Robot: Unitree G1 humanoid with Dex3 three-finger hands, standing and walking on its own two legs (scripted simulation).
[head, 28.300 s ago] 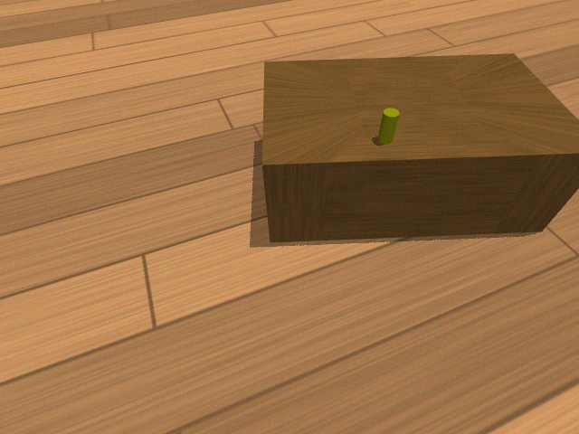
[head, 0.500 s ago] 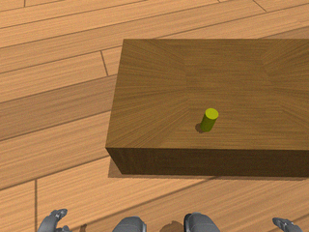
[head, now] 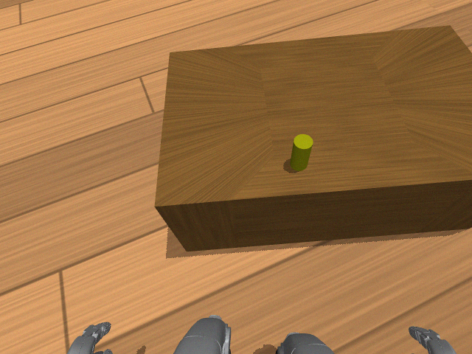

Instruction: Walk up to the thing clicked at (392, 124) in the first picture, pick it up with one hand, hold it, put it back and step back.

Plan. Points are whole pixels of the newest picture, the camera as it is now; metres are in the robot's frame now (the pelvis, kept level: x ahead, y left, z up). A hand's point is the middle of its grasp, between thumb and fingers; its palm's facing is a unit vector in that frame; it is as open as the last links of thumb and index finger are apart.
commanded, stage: step back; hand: right
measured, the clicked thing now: (300, 153) +0.64 -0.15 -0.25
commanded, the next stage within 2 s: none
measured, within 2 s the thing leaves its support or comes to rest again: neither
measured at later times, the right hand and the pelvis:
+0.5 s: hand out of the picture -0.02 -0.25 -0.12, palm faces -0.10 +0.89 -0.44, open 7.3 cm; pelvis -0.13 +0.02 +0.01, yaw +3 degrees
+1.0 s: hand out of the picture -0.20 -0.31 -0.15, palm faces -0.05 +0.93 -0.36, open 7.3 cm; pelvis -0.28 -0.04 +0.01, yaw +1 degrees
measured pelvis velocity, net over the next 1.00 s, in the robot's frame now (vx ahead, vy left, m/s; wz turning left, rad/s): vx -0.28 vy -0.04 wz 0.02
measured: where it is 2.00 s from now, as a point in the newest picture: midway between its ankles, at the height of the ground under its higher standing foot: outside the picture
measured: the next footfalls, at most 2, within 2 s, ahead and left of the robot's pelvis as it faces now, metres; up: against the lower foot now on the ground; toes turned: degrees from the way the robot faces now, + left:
left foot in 0.32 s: -0.05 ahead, +0.12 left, +0.00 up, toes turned +2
right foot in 0.76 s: -0.21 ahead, -0.14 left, +0.00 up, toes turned +1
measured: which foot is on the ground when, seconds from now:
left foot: up 0.00-0.30, down 0.32-0.80, up 0.82-1.00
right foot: down 0.00-0.34, up 0.36-0.74, down 0.76-1.00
